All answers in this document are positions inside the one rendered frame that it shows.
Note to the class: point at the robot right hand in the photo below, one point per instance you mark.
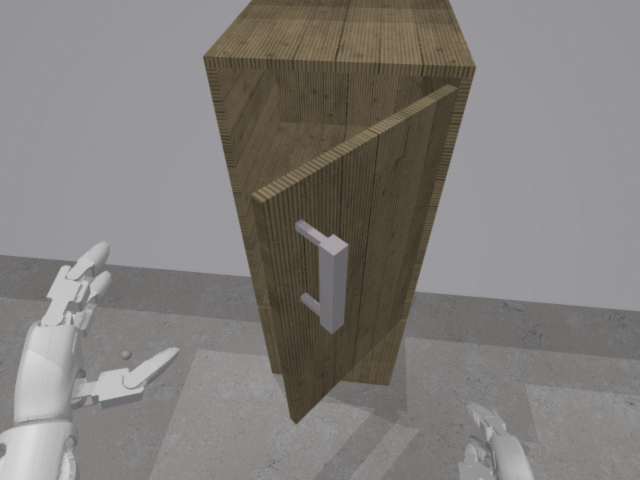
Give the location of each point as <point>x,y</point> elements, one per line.
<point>504,457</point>

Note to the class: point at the left robot forearm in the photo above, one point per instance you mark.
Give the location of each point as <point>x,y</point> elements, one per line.
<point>39,450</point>

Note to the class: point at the robot left hand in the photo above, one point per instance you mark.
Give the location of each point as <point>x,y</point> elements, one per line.
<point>46,385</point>

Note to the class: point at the handle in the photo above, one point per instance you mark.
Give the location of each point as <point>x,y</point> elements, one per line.
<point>333,261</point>

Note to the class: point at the cupboard door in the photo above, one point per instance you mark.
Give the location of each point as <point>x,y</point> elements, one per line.
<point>373,192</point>

